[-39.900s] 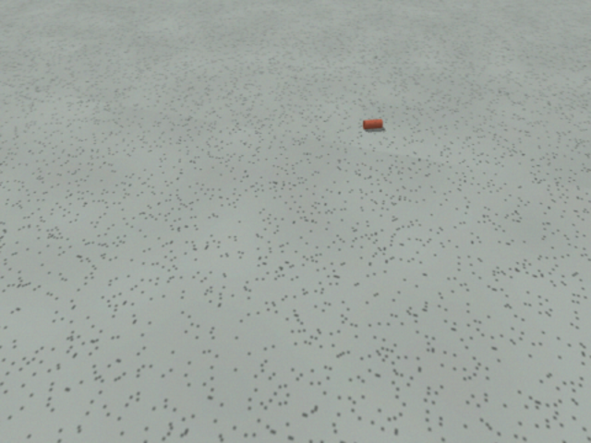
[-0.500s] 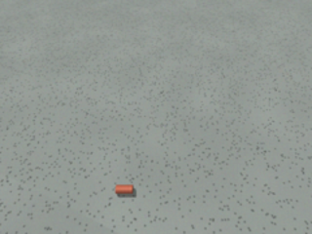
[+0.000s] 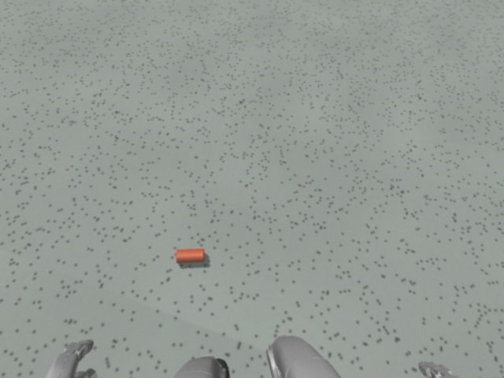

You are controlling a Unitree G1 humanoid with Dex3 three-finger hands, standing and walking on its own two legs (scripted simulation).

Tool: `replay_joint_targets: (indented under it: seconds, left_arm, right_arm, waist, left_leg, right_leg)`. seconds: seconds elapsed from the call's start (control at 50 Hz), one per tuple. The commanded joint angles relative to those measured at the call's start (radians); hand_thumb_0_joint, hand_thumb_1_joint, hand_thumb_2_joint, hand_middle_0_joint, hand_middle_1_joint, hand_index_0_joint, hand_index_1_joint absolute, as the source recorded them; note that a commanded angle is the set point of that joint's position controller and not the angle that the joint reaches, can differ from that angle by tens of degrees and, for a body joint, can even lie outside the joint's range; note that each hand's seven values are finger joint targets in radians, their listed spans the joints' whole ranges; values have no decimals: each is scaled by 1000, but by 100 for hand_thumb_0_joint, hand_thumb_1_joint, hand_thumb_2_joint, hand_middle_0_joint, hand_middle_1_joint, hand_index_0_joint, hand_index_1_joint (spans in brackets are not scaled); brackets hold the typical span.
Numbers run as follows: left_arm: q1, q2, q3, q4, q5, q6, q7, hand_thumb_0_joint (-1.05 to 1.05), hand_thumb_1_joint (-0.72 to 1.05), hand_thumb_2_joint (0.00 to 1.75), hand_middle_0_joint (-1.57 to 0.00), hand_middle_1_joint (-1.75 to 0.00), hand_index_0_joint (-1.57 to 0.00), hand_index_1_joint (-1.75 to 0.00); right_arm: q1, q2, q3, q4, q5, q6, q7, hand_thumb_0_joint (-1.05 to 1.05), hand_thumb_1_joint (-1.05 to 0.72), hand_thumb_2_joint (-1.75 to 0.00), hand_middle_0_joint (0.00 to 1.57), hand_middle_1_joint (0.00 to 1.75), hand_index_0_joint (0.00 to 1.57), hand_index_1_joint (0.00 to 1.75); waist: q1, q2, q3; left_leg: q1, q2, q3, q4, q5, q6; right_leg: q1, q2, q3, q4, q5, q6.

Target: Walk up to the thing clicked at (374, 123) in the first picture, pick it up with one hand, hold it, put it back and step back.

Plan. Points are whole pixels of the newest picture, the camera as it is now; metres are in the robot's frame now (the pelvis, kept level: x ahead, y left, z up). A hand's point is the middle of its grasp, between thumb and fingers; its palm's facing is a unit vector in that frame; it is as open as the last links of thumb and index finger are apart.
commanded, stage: step back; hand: left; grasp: from above
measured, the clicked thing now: (190, 255) +0.54 +0.20 -0.74
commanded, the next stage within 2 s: none
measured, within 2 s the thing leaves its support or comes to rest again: neither
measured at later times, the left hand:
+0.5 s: hand out of the picture -0.01 +0.23 -0.13, palm faces -0.04 -0.91 -0.41, open 7.4 cm
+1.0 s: hand out of the picture -0.20 +0.23 -0.16, palm faces -0.06 -0.91 -0.40, open 7.4 cm
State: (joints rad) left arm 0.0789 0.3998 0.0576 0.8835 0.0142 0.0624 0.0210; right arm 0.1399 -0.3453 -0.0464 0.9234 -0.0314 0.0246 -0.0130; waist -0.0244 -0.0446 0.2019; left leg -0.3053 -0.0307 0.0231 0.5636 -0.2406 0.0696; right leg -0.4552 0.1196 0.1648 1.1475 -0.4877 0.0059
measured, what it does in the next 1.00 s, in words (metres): walks backwards: right foot, then left foot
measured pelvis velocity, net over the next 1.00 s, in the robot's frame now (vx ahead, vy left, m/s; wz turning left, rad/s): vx -0.29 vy -0.04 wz -0.07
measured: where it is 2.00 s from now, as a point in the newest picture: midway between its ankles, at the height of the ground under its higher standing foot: outside the picture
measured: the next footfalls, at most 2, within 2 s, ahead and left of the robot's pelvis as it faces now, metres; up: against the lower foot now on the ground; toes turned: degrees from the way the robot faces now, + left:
right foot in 0.22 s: -0.05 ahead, -0.15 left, +0.00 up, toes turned +0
left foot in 0.60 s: -0.16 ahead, +0.09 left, +0.00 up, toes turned -1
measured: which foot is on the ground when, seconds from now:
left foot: down 0.00-0.26, up 0.28-0.58, down 0.60-1.00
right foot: up 0.00-0.20, down 0.22-0.64, up 0.66-0.98, down 1.00-1.00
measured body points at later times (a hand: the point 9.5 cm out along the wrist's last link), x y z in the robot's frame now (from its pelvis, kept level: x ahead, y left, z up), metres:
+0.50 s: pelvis -0.13 -0.03 +0.00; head -0.07 -0.05 +0.44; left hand -0.01 +0.28 -0.10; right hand -0.05 -0.36 -0.13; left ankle -0.17 +0.11 -0.67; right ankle -0.09 -0.14 -0.73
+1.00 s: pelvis -0.29 -0.04 -0.02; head -0.22 -0.04 +0.43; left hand -0.20 +0.28 -0.14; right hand -0.14 -0.36 -0.11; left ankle -0.20 +0.09 -0.73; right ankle -0.33 -0.18 -0.73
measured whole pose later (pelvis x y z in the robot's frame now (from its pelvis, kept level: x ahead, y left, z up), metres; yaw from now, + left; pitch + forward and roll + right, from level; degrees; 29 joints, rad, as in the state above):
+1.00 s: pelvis -0.29 -0.04 -0.02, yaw -4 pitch -2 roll +0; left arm 0.20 0.41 0.08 0.84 0.02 0.06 0.01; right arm 0.06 -0.38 -0.04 0.78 -0.03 0.02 -0.01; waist 0.03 -0.03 0.19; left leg -0.41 0.05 0.03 0.66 -0.21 -0.01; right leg -0.25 0.02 0.08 0.73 -0.43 0.02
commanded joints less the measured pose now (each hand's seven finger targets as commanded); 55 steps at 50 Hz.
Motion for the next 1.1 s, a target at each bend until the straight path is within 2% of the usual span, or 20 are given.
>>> replay_joint_targets:
  seconds: [0.0, 0.14, 0.2, 0.22, 0.24, 0.26, 0.36, 0.46, 0.54, 0.58, 0.6, 0.62, 0.64, 0.72, 0.86, 0.98, 1.0, 1.02, 1.04, 1.08]
  left_arm:
    - [32, 168, 61, -89, 4, -29, 11, 0, 90, 90, -20, -30, -20, -30]
    - [143, 161, 71, -64, 6, -30, -5, 0, 90, 90, -20, -30, -20, -30]
    - [262, 160, 79, -16, 14, -35, -11, 0, 90, 90, -20, -30, -20, -30]
    - [248, 204, 92, -29, 27, -38, -11, 0, 90, 90, -20, -30, -20, -30]
    - [175, 272, 108, -69, 25, -41, -13, 0, 90, 90, -20, -30, -20, -30]
    - [87, 352, 119, -113, 31, -41, -10, 0, 90, 90, -20, -30, -20, -30]
    - [-44, 198, 93, -162, 22, -51, 2, 0, 90, 90, -20, -30, -20, -30]
    - [95, 174, 86, -161, 28, -41, 10, 0, 90, 90, -20, -30, -20, -30]
    - [94, 199, 83, -178, 11, -24, 7, 0, 90, 90, -20, -30, -20, -30]
    - [62, 193, 70, -197, -1, -9, 0, 0, 90, 90, -20, -30, -20, -30]
    - [78, 159, 63, -207, -4, -7, -3, 0, 90, 90, -20, -30, -20, -30]
    - [40, 141, 62, -216, -9, -9, -1, 0, 90, 90, -20, -30, -20, -30]
    - [-22, 177, 80, -223, 8, -11, 16, 0, 90, 90, -20, -30, -20, -30]
    - [89, 169, 81, -156, -10, -7, 3, 0, 90, 90, -20, -30, -20, -30]
    - [84, 151, 75, -154, 5, -30, 0, 0, 90, 90, -20, -30, -20, -30]
    - [263, 160, 76, -49, 16, -44, -6, 0, 90, 90, -20, -30, -20, -30]
    - [255, 199, 87, -49, 27, -47, -8, 0, 90, 90, -20, -30, -20, -30]
    - [234, 286, 110, -73, 36, -51, -10, 0, 90, 90, -20, -30, -20, -30]
    - [141, 391, 128, -120, 38, -45, -10, 0, 90, 90, -20, -30, -20, -30]
    - [24, 315, 102, -158, 34, -49, -1, 0, 90, 90, -20, -30, -20, -30]
  right_arm:
    - [43, -271, -78, -89, 9, -24, -24, 0, -90, -90, 20, 30, 20, 30]
    - [-10, -299, -79, -128, 6, -14, -15, 0, -90, -90, 20, 30, 20, 30]
    - [-72, -292, -74, -134, 19, 1, -8, 0, -90, -90, 20, 30, 20, 30]
    - [-62, -263, -67, -137, 24, 3, -5, 0, -90, -90, 20, 30, 20, 30]
    - [-66, -218, -55, -146, 28, 1, -6, 0, -90, -90, 20, 30, 20, 30]
    - [-68, -241, -69, -133, 23, 8, -17, 0, -90, -90, 20, 30, 20, 30]
    - [68, -220, -46, -69, 40, -3, -16, 0, -90, -90, 20, 30, 20, 30]
    - [33, -212, -34, -109, 31, -17, -23, 0, -90, -90, 20, 30, 20, 30]
    - [103, -208, -42, -93, 20, -29, -22, 0, -90, -90, 20, 30, 20, 30]
    - [138, -234, -60, -80, 4, -32, -21, 0, -90, -90, 20, 30, 20, 30]
    - [125, -302, -80, -88, -9, -33, -19, 0, -90, -90, 20, 30, 20, 30]
    - [69, -383, -94, -107, -10, -28, -10, 0, -90, -90, 20, 30, 20, 30]
    - [61, -430, -104, -128, -11, -27, -9, 0, -90, -90, 20, 30, 20, 30]
    - [-57, -274, -61, -150, -9, -32, -23, 0, -90, -90, 20, 30, 20, 30]
    - [43, -267, -74, -154, 2, -23, -22, 0, -90, -90, 20, 30, 20, 30]
    - [-70, -303, -76, -192, 18, 13, -10, 0, -90, -90, 20, 30, 20, 30]
    - [-67, -265, -65, -192, 26, 17, -8, 0, -90, -90, 20, 30, 20, 30]
    - [-63, -214, -49, -214, 32, 15, -10, 0, -90, -90, 20, 30, 20, 30]
    - [-92, -229, -62, -218, 30, 17, -28, 0, -90, -90, 20, 30, 20, 30]
    - [-44, -288, -78, -168, 31, 16, -21, 0, -90, -90, 20, 30, 20, 30]
  waist:
    - [-17, 137, -271]
    - [9, 200, -300]
    - [70, 163, -305]
    - [64, 35, -272]
    - [53, -166, -192]
    - [76, -249, -150]
    - [-15, -99, -151]
    - [78, -117, -235]
    - [54, -152, -320]
    - [22, -91, -319]
    - [33, 80, -329]
    - [26, 272, -277]
    - [-42, 310, -254]
    - [65, 164, -184]
    - [-17, 208, -249]
    - [67, 233, -319]
    - [60, 141, -292]
    - [61, -124, -251]
    - [105, -277, -203]
    - [40, -179, -119]
  left_leg:
    - [332, 290, -283, -87, 512, 183]
    - [178, 298, -264, -87, 305, 151]
    - [3, 233, -198, -30, 115, 57]
    - [-119, 153, -153, 63, -25, -2]
    - [-262, -29, -75, 233, -249, -67]
    - [-159, -66, -117, 499, -383, -87]
    - [-168, -121, -183, 641, -206, -85]
    - [-215, -52, -115, 361, -292, -105]
    - [-45, 4, -48, -39, -144, -76]
    - [119, 38, -80, -209, 136, -55]
    - [222, 193, -288, -203, 249, -5]
    - [226, 363, -483, -216, 399, 110]
    - [61, 458, -566, -224, 403, 239]
    - [97, 251, -232, -150, 476, 115]
    - [293, 276, -222, -69, 487, 189]
    - [66, 231, -178, 30, 244, 85]
    - [-61, 169, -174, 95, 93, 25]
    - [-261, -8, -127, 263, -183, -42]
    - [-200, -65, -142, 504, -390, -80]
    - [-91, -31, -226, 657, -321, -74]
  right_leg:
    - [-71, -42, 5, -93, -29, 21]
    - [143, -102, -103, -416, 21, -4]
    - [341, -113, -118, -669, 243, -56]
    - [341, -218, 62, -738, 201, -102]
    - [282, -374, 305, -835, 156, -198]
    - [41, -543, 454, -900, 173, -339]
    - [152, -291, 33, -754, 535, -171]
    - [453, -333, 44, -668, 677, -220]
    - [480, -339, 40, -539, 766, -193]
    - [311, -295, 9, -487, 617, -121]
    - [137, -207, -47, -399, 397, -71]
    - [-38, -36, -140, -260, -29, -31]
    - [13, -45, -24, -77, -188, -18]
    - [-59, -1, 32, 112, -6, -33]
    - [-35, -56, -47, -169, -35, 38]
    - [320, -97, -173, -723, 264, -25]
    - [353, -153, -45, -734, 269, -45]
    - [349, -342, 253, -792, 252, -123]
    - [88, -535, 439, -860, 256, -306]
    - [-83, -503, 338, -868, 298, -282]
